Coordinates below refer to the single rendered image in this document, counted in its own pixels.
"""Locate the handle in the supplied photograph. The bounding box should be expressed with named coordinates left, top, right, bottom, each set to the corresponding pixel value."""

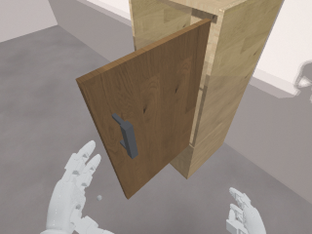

left=111, top=113, right=138, bottom=159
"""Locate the robot left hand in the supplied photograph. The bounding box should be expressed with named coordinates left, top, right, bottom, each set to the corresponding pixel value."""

left=46, top=140, right=114, bottom=234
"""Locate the cupboard door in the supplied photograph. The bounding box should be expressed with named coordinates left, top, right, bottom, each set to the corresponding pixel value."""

left=75, top=18, right=212, bottom=200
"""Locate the robot right hand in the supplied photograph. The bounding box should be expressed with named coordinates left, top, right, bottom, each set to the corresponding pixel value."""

left=226, top=187, right=266, bottom=234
